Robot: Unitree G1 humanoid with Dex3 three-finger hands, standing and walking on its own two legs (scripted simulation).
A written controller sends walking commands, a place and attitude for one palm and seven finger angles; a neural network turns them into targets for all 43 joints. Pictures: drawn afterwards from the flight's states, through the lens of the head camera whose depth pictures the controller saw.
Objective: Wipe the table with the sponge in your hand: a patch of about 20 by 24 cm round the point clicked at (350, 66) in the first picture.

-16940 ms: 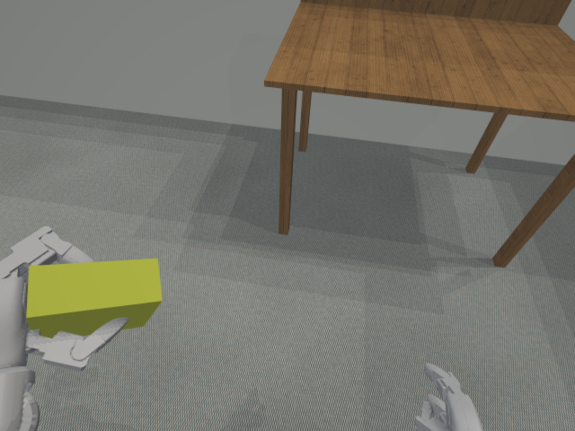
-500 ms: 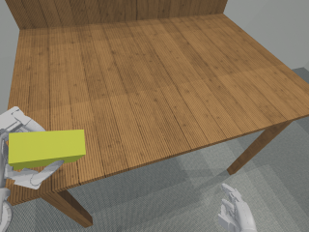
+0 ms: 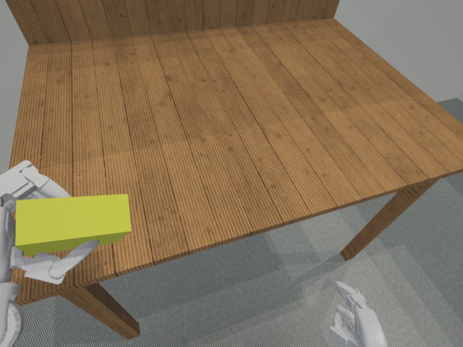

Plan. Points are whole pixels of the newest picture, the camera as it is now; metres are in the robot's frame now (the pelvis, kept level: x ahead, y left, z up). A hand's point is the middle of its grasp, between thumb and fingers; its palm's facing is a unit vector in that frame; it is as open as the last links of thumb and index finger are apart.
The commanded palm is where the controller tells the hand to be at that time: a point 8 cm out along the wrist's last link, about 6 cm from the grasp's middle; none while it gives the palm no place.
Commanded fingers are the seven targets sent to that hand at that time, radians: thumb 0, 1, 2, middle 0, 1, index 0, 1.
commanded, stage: look again from close up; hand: left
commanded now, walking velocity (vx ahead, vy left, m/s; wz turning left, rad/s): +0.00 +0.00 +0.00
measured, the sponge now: (90, 224) +0.23 +0.21 +0.14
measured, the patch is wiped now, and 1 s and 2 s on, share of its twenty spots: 0.00 0.00 0.00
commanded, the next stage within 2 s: come to a stop and stand still in 0.04 s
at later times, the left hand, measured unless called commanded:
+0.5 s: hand (53, 214) +0.23 +0.24 +0.17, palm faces +0.37 -0.81 -0.45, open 9.1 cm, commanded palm +0.15 +0.27 +0.18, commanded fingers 0.00 0.10 1.30 -1.20 -1.60 -1.20 -1.60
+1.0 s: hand (5, 247) +0.18 +0.28 +0.17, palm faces +0.48 -0.79 -0.38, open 9.1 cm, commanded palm +0.12 +0.29 +0.18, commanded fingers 0.00 0.10 1.30 -1.20 -1.60 -1.20 -1.60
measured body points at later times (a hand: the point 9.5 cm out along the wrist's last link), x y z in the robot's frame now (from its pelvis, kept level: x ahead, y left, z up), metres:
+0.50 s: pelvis +0.00 -0.01 +0.00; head +0.03 +0.01 +0.45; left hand +0.20 +0.28 +0.19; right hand +0.17 -0.24 -0.07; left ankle -0.03 +0.07 -0.74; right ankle +0.06 -0.12 -0.74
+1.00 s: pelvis -0.02 -0.01 -0.01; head +0.03 +0.03 +0.44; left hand +0.15 +0.32 +0.18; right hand +0.18 -0.22 -0.08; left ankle -0.03 +0.08 -0.74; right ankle +0.06 -0.12 -0.74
